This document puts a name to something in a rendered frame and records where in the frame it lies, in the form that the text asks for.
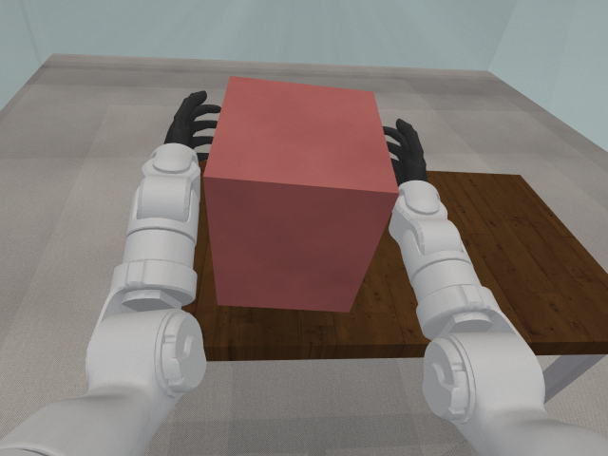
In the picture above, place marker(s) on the robot left upper arm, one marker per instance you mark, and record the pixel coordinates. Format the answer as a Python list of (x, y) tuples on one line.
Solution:
[(139, 365)]

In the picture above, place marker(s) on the carton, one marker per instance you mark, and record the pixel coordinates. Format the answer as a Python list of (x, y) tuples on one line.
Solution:
[(299, 187)]

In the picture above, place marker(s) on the table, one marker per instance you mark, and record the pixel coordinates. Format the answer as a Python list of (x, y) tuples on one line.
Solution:
[(545, 282)]

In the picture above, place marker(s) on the robot right upper arm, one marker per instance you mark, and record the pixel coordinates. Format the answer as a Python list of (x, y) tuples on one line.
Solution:
[(489, 385)]

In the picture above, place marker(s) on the right robot hand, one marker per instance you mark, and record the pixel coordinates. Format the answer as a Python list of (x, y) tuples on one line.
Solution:
[(411, 165)]

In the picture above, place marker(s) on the left robot hand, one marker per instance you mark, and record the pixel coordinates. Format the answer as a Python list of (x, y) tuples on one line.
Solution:
[(184, 125)]

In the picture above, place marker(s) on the robot left forearm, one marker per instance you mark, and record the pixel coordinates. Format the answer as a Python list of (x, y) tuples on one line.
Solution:
[(157, 271)]

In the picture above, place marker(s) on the robot right forearm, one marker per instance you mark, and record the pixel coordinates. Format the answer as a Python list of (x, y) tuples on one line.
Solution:
[(450, 296)]

